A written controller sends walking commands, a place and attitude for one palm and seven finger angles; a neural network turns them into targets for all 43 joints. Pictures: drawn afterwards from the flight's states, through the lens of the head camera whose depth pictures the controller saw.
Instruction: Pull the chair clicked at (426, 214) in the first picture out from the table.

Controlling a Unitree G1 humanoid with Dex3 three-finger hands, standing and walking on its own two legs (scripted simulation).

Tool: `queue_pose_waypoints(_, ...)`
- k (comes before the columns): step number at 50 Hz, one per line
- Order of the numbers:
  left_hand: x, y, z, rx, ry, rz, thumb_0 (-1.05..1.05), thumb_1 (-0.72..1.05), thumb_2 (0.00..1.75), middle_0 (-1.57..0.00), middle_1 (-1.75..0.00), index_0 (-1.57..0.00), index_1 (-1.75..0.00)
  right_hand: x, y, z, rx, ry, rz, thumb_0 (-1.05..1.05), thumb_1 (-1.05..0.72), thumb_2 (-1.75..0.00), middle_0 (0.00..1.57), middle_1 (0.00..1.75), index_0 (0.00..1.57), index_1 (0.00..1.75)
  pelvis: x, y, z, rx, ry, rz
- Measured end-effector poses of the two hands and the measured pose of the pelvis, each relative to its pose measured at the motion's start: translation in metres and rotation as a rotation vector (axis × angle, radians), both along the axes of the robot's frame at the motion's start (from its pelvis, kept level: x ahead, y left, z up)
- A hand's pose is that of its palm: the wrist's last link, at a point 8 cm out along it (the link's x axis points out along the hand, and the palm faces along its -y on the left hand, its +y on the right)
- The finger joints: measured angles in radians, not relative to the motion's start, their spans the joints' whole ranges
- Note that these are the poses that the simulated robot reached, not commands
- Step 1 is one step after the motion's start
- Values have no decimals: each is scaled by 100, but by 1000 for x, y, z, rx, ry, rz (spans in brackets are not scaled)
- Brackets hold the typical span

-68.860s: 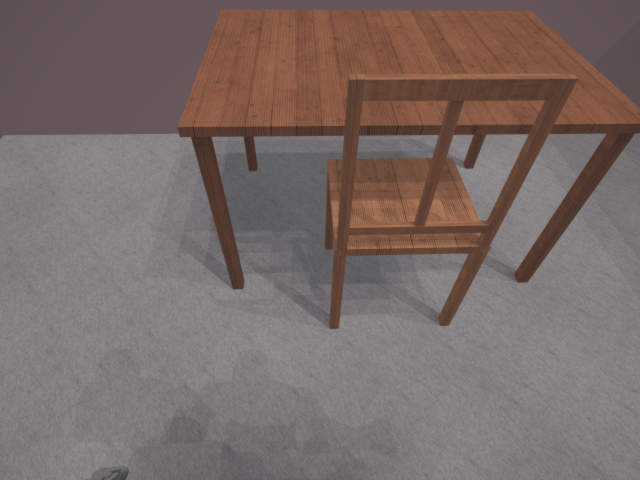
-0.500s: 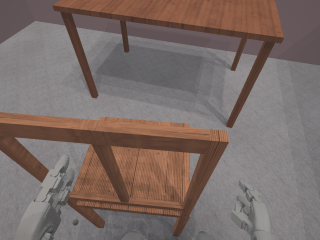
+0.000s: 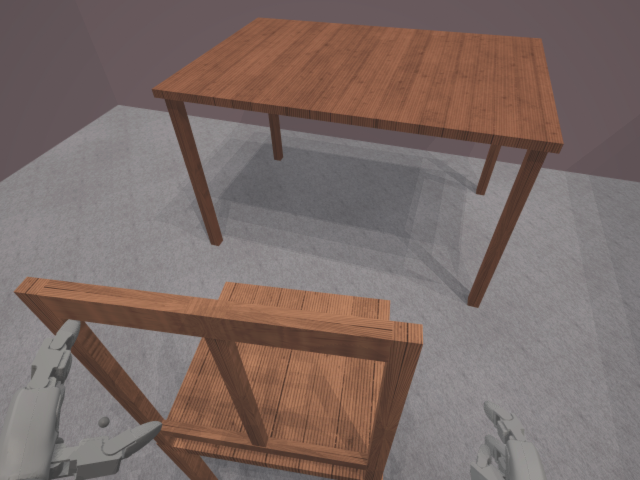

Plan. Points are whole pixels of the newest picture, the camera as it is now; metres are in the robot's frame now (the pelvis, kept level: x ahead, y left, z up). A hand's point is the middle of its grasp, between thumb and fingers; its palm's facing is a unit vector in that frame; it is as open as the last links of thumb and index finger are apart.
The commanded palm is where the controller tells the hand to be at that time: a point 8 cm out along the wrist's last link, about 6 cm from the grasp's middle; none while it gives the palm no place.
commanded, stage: draw the hand back to the body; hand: left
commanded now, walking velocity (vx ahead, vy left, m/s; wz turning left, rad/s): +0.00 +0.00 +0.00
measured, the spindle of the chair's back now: (243, 398) +0.24 +0.14 -0.06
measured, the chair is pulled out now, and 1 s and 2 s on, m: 0.65 0.63 0.63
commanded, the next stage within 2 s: step back with the hand held close in 0.68 s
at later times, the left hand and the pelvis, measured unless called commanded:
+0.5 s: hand (72, 374) +0.17 +0.26 +0.13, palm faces +0.46 -0.74 -0.49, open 7.0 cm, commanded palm +0.15 +0.29 +0.19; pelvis +0.01 -0.01 +0.01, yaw +1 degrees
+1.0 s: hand (72, 328) +0.20 +0.26 +0.18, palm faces +0.41 -0.75 -0.52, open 7.4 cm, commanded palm +0.14 +0.29 +0.19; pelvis -0.02 +0.00 +0.02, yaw -3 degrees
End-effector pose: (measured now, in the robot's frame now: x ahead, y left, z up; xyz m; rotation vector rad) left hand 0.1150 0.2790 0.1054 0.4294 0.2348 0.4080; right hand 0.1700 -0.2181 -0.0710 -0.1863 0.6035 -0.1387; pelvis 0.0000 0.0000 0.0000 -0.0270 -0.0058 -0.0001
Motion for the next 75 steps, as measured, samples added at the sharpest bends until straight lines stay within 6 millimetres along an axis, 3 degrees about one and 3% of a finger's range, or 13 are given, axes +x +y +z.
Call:
queue_pose_waypoints(21, 13, 17, 23, 72, 50, 103, 1, 77, 84, -20, -27, -36, -35, 36, -1, 8, 0, -53, 138, 1, -90, -90, 20, 30, 20, 30, 13, -11, 11, 18, -48, 8)
queue_pose_waypoints(24, 15, 15, 43, 94, -57, 106, 1, 82, 87, -20, -28, -35, -35, 37, 0, 7, 1, -49, 150, 1, -90, -90, 20, 30, 20, 30, 13, -11, 12, 18, -51, 10)
queue_pose_waypoints(29, 25, 12, 92, 169, -313, 86, 1, 86, 89, -21, -29, -31, -35, 38, 3, 7, 20, -43, 148, 1, -90, -90, 20, 30, 20, 30, 11, -12, 13, 22, -59, 7)
queue_pose_waypoints(32, 34, 10, 108, 195, -399, 62, 1, 88, 90, -21, -29, -27, -33, 36, 2, 8, 45, -40, 116, 1, -90, -90, 20, 30, 20, 30, 8, -13, 14, 26, -58, -2)
queue_pose_waypoints(37, 44, 6, 94, 157, -348, 12, 1, 89, 90, -21, -30, -23, -32, 23, -9, 9, 66, -19, 44, 1, -90, -90, 20, 30, 20, 30, 3, -15, 15, 25, -52, -20)
queue_pose_waypoints(41, 40, -2, 82, 127, -297, -23, 1, 89, 90, -21, -30, -22, -31, 7, -21, 6, 41, 14, 6, 1, -90, -90, 20, 30, 20, 30, -1, -15, 15, 22, -53, -26)
queue_pose_waypoints(47, 40, 6, 97, 204, -336, -64, 1, 88, 90, -22, -30, -22, -31, -23, -37, -1, 3, 116, -59, 1, -90, -90, 20, 30, 20, 30, -13, -9, 17, 16, -29, -47)
queue_pose_waypoints(51, 43, 10, 92, 236, -278, -98, 1, 88, 90, -21, -30, -21, -31, -44, -42, -5, 4, 164, -127, 1, -90, -90, 20, 30, 20, 30, -21, -1, 18, 25, -12, -62)
queue_pose_waypoints(55, 39, 12, 83, 240, -232, -139, 1, 89, 90, -21, -30, -21, -31, -62, -39, -7, 7, 191, -174, 1, -90, -90, 20, 30, 20, 30, -31, 5, 17, 31, -5, -69)
queue_pose_waypoints(60, 28, 16, 85, 251, -271, -166, 1, 88, 90, -20, -29, -22, -31, -78, -27, -4, 8, 193, -181, 1, -90, -90, 20, 30, 20, 30, -44, 10, 15, 33, -3, -66)
queue_pose_waypoints(68, -8, 27, 90, 265, -351, -115, 1, 88, 90, -21, -30, -22, -31, -87, -7, -1, 11, 141, -117, 1, -90, -90, 20, 30, 20, 30, -64, 11, 9, 28, -10, -51)
queue_pose_waypoints(75, -31, 26, 87, 230, -408, -62, 1, 88, 90, -21, -30, -22, -31, -94, -4, -1, -9, 116, -56, 1, -90, -90, 20, 30, 20, 30, -79, 10, 5, 18, -10, -46)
